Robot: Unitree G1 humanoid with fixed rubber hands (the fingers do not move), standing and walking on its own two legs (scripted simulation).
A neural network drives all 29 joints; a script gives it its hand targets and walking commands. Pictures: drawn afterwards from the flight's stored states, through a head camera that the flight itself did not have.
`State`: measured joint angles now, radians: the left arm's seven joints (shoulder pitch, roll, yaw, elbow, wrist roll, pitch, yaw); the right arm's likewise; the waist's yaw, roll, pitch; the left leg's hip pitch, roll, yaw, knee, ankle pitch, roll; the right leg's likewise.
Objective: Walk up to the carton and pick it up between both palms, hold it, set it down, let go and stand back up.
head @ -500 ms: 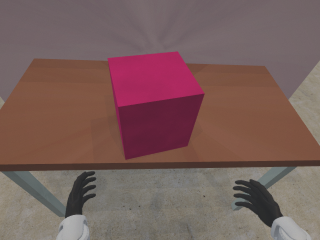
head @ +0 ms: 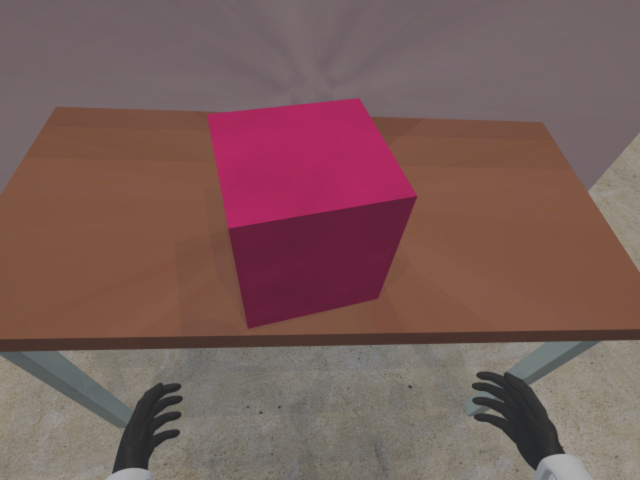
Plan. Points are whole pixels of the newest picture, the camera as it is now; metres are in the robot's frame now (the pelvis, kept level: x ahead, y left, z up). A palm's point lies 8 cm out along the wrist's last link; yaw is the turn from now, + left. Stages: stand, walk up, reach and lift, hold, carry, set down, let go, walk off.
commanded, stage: set down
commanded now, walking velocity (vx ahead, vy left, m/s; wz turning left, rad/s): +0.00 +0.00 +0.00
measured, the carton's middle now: (301, 216) +0.45 +0.05 +0.05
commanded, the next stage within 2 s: let go in 0.44 s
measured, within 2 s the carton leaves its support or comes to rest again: neither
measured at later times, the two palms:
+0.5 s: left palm (123, 443) +0.16 +0.25 -0.05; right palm (495, 474) +0.15 -0.21 -0.06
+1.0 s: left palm (131, 451) +0.16 +0.24 -0.07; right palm (495, 477) +0.15 -0.21 -0.08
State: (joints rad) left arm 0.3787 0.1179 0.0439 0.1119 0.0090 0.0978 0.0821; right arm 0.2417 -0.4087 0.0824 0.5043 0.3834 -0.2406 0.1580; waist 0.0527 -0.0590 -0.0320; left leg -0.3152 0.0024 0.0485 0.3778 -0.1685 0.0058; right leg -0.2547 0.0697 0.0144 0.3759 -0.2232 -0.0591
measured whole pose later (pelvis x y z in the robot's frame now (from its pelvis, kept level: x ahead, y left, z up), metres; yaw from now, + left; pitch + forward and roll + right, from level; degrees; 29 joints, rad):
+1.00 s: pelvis +0.01 +0.01 +0.00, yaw +0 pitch +6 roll +0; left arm 0.24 0.22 0.02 0.36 -0.01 0.09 0.00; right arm 0.23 -0.23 0.08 0.73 0.17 -0.30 0.05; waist 0.05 -0.06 -0.03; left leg -0.31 -0.01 0.05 0.38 -0.18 0.01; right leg -0.25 0.06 0.01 0.38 -0.23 -0.05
